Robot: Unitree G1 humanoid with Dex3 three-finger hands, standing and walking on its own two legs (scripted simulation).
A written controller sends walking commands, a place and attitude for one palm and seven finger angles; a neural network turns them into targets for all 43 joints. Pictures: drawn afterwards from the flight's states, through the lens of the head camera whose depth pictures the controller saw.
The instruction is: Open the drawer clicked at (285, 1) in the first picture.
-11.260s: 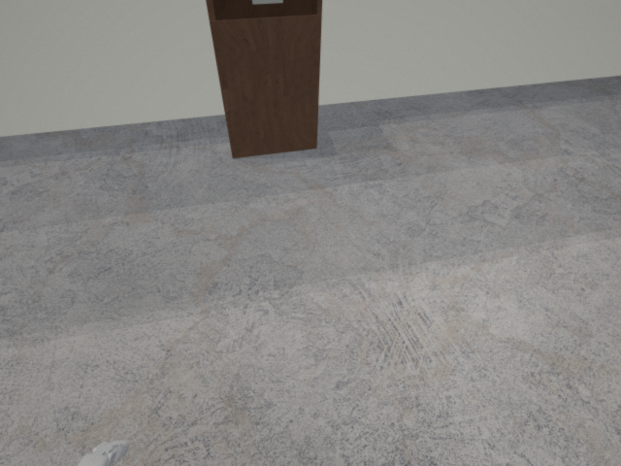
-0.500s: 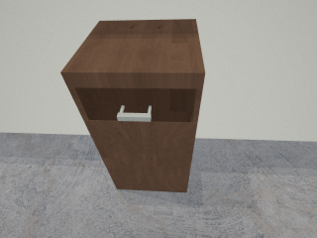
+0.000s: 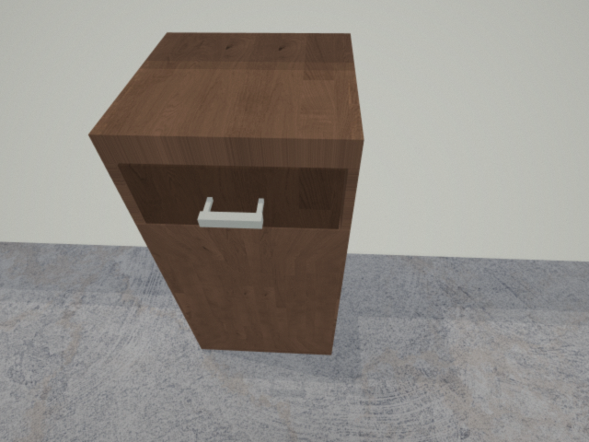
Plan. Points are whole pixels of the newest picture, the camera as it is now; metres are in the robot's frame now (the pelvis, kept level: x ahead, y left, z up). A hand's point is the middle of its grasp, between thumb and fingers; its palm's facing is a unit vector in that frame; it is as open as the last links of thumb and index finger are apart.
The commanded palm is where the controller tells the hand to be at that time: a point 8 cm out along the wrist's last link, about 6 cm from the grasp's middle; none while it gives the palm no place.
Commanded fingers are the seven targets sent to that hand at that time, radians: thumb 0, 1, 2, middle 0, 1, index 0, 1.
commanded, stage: look again from close up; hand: left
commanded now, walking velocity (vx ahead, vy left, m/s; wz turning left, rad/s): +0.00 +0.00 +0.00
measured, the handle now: (232, 211) +0.51 +0.15 -0.01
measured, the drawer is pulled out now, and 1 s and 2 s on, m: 0.00 0.00 0.00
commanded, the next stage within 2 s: raise the hand with hooked fingers in 0.28 s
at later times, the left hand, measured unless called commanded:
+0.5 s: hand out of the picture +0.10 +0.17 -0.12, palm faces -0.03 -0.90 -0.43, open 7.3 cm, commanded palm +0.13 +0.20 -0.05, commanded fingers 0.00 0.74 0.83 -0.21 -0.41 -0.21 -0.41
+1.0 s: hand (156, 390) +0.19 +0.20 -0.03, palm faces +0.10 -0.07 -0.99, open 9.8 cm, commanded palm +0.19 +0.20 +0.02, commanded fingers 0.00 0.15 0.58 -0.25 -0.78 -0.25 -0.78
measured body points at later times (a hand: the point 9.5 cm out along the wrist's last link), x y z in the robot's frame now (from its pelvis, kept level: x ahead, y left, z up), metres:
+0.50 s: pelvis +0.03 -0.03 +0.00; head +0.03 -0.05 +0.45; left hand +0.10 +0.22 -0.09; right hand +0.07 -0.27 -0.15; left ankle +0.02 +0.08 -0.74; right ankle +0.02 -0.11 -0.74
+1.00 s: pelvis +0.01 -0.05 -0.05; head +0.04 -0.08 +0.40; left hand +0.18 +0.20 +0.02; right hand +0.28 -0.23 -0.12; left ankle +0.02 +0.08 -0.74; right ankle +0.02 -0.11 -0.74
